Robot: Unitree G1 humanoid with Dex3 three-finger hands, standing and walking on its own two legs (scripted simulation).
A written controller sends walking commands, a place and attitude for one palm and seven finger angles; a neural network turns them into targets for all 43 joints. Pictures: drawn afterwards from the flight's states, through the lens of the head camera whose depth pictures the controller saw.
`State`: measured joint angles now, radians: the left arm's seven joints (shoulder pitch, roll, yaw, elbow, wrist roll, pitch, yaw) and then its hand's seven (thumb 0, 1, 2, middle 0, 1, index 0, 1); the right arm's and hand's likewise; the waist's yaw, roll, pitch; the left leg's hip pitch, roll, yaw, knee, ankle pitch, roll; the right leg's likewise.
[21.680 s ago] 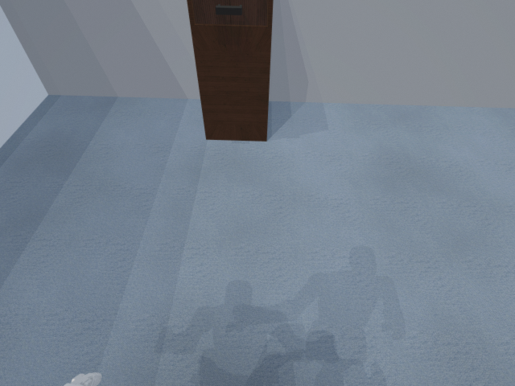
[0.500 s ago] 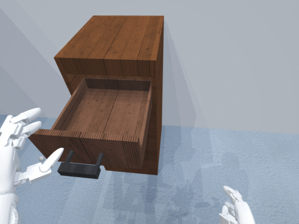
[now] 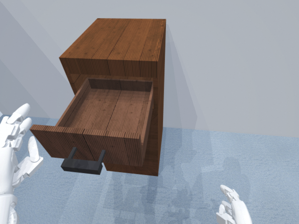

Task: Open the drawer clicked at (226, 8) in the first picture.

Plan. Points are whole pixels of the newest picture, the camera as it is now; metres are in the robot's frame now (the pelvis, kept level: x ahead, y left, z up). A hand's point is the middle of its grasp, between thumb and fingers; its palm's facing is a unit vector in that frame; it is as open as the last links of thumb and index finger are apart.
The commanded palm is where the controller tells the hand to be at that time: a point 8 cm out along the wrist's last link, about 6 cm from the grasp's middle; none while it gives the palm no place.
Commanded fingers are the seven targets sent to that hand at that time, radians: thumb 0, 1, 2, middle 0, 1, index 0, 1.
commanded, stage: step back with the hand held close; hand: left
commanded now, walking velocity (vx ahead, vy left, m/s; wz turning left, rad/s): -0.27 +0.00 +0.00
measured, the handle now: (85, 159) +0.29 +0.25 -0.01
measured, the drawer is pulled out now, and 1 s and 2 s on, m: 0.29 0.29 0.29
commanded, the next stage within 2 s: stop stepping back and stand still in 1.28 s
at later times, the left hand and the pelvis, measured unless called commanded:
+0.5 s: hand (19, 182) +0.14 +0.27 +0.15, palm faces +0.33 -0.79 -0.53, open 7.4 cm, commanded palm +0.07 +0.31 +0.18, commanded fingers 0.00 0.90 0.90 -0.20 -0.30 -0.20 -0.30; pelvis -0.05 +0.03 -0.01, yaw +0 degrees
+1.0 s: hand out of the picture +0.08 +0.26 +0.17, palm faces +0.37 -0.80 -0.47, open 7.4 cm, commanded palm +0.01 +0.30 +0.18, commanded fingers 0.00 0.90 0.90 -0.20 -0.30 -0.20 -0.30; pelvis -0.11 +0.02 -0.01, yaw +0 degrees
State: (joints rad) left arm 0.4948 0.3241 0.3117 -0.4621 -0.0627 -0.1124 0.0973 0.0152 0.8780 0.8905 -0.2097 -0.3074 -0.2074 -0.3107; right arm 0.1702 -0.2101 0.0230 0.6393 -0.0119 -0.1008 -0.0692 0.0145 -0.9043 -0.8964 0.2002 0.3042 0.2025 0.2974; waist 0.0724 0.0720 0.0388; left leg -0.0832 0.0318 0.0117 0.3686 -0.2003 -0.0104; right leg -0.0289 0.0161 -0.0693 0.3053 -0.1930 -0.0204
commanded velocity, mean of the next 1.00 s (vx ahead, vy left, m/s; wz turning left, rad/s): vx -0.31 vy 0.00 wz -0.02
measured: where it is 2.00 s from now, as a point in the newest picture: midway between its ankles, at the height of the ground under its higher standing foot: outside the picture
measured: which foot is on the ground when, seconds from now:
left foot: down 0.00-1.00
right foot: down 0.00-0.78, up 0.80-1.00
